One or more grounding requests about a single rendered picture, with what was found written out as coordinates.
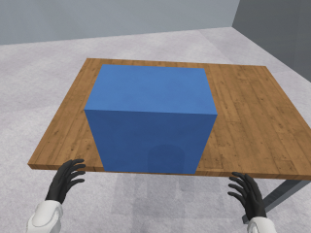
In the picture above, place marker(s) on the table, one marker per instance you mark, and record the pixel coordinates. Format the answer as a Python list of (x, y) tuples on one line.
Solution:
[(258, 131)]

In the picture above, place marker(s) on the carton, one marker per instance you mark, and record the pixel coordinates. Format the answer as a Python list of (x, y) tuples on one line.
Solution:
[(150, 119)]

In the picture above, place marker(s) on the left robot forearm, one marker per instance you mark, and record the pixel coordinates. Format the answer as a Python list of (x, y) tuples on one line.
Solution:
[(46, 218)]

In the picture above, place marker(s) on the right robot hand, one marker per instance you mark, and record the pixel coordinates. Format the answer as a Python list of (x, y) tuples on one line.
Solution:
[(251, 198)]

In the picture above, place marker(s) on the right robot forearm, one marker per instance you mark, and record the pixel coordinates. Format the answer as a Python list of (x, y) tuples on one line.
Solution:
[(260, 224)]

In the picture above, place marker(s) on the left robot hand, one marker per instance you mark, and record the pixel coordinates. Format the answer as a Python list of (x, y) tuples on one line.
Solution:
[(61, 182)]

